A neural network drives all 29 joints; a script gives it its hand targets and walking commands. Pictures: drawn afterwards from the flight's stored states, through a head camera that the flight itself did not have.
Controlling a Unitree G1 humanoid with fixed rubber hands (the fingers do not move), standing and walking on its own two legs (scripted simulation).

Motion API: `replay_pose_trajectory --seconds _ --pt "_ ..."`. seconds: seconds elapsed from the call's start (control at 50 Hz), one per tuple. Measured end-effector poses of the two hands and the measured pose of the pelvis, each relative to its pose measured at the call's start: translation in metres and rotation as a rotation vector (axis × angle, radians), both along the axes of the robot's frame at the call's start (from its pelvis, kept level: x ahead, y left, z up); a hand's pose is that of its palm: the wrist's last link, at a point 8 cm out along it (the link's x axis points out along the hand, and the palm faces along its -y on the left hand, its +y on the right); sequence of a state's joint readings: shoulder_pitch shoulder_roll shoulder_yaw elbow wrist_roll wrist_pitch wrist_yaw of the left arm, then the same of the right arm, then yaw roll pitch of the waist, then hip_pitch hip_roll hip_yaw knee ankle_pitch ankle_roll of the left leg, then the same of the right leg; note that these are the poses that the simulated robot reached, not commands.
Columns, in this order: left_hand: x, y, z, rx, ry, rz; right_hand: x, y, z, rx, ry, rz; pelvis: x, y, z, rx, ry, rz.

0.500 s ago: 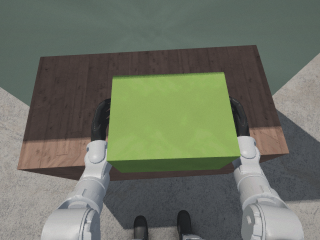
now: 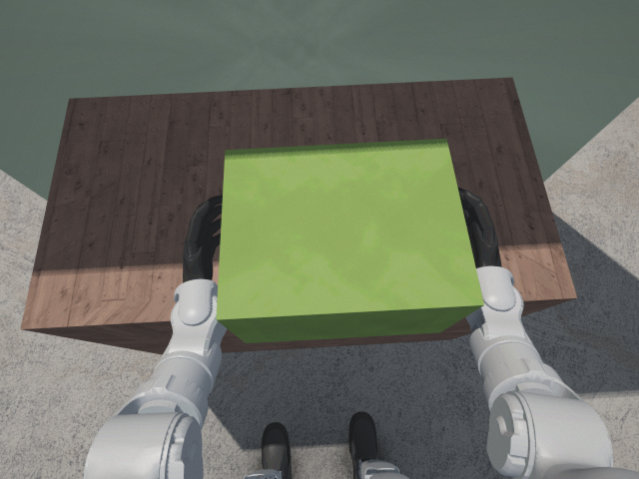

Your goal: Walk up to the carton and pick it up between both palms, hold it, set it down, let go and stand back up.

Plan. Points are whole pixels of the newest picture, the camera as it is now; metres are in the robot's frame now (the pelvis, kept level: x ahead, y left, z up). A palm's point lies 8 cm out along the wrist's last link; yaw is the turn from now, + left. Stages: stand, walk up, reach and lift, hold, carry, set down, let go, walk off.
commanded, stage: set down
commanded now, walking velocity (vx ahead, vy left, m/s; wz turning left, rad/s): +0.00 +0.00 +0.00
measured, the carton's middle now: (339, 247) +0.39 -0.03 -0.06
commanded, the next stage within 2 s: none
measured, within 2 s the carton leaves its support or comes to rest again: rests again in 0.08 s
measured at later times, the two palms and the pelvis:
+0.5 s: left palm (154, 241) +0.39 +0.19 -0.01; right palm (561, 223) +0.39 -0.29 +0.00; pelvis -0.03 -0.01 -0.01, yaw -4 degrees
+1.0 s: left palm (113, 211) +0.39 +0.19 +0.08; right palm (604, 179) +0.40 -0.28 +0.09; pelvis -0.03 -0.02 +0.01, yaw -2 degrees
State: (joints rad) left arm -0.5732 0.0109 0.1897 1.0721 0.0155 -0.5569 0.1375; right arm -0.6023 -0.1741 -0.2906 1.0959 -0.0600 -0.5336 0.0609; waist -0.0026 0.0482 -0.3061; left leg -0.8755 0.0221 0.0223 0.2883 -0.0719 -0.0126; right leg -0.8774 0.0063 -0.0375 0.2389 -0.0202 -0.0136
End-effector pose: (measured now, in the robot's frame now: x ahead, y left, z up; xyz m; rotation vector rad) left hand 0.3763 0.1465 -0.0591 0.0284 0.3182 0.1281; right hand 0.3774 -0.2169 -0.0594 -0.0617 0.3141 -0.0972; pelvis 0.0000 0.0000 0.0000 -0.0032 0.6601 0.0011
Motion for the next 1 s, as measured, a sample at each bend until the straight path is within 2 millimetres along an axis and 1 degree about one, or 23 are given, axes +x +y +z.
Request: replay_pose_trajectory --seconds 0.08,0.18,0.28,0.36,0.48,0.56,0.64,0.72,0.8,0.88,0.94,1.0 --pt "0.007 -0.002 0.011 -0.007 -0.029 -0.013 0.010 -0.007 0.012 0.011 -0.024 -0.015 -0.003 -0.001 -0.001 0.006 0.000 -0.027" --pt "0.019 -0.003 0.034 -0.016 -0.065 -0.025 0.023 -0.021 0.040 0.015 -0.063 -0.029 -0.009 0.000 0.000 0.009 -0.043 -0.053" --pt "0.022 0.004 0.047 -0.016 -0.038 -0.022 0.026 -0.041 0.061 0.010 -0.055 -0.045 -0.015 -0.001 0.001 0.008 -0.092 -0.076" --pt "0.019 0.016 0.048 -0.013 -0.006 -0.002 0.020 -0.057 0.065 -0.001 -0.027 -0.058 -0.019 -0.003 0.000 0.009 -0.109 -0.085" --pt "0.015 0.039 0.048 -0.001 -0.005 0.048 0.012 -0.074 0.060 -0.015 -0.010 -0.049 -0.026 -0.007 -0.005 0.014 -0.086 -0.085" --pt "0.018 0.047 0.059 -0.009 -0.043 0.059 0.012 -0.075 0.062 -0.006 -0.027 -0.019 -0.028 -0.010 -0.008 0.013 -0.067 -0.079" --pt "0.022 0.046 0.076 -0.025 -0.068 0.043 0.014 -0.072 0.070 0.015 -0.043 -0.002 -0.030 -0.014 -0.008 0.009 -0.076 -0.069" --pt "0.024 0.041 0.094 -0.039 -0.085 0.023 0.019 -0.068 0.088 0.028 -0.064 0.001 -0.032 -0.017 -0.005 0.007 -0.107 -0.059" --pt "0.025 0.038 0.112 -0.046 -0.093 0.011 0.023 -0.066 0.111 0.029 -0.077 -0.007 -0.032 -0.019 -0.001 0.005 -0.155 -0.052" --pt "0.024 0.039 0.127 -0.046 -0.098 0.008 0.026 -0.065 0.134 0.023 -0.077 -0.021 -0.032 -0.020 0.004 0.002 -0.209 -0.045" --pt "0.022 0.043 0.135 -0.039 -0.099 0.007 0.025 -0.066 0.147 0.021 -0.070 -0.036 -0.032 -0.020 0.007 0.000 -0.253 -0.039" --pt "0.016 0.048 0.136 -0.029 -0.096 0.005 0.020 -0.066 0.151 0.021 -0.059 -0.051 -0.030 -0.019 0.010 -0.003 -0.294 -0.032"
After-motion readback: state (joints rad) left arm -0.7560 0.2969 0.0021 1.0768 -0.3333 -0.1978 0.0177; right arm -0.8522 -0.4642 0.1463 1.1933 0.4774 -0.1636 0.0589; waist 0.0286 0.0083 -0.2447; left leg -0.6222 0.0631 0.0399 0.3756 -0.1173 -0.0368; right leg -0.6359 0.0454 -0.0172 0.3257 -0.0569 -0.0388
